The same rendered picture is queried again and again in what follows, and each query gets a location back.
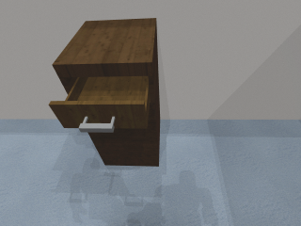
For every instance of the cabinet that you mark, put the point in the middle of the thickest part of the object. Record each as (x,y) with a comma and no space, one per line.
(114,48)

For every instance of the drawer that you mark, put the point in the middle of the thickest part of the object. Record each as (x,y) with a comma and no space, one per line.
(127,98)

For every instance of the handle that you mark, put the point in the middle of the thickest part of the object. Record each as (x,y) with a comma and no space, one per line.
(97,127)

